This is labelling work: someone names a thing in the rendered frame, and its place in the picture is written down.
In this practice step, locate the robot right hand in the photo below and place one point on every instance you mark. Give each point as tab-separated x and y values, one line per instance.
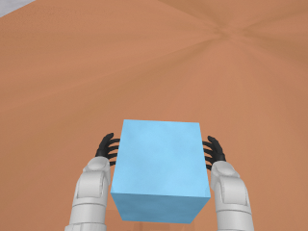
216	152

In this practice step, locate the robot left hand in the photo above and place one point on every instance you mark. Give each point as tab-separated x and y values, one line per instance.
104	149

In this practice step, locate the robot left forearm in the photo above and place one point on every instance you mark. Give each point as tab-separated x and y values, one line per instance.
91	196

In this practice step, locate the carton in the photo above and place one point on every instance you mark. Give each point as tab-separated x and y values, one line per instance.
160	172

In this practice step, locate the robot right forearm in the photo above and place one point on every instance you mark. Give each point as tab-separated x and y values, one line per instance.
231	198

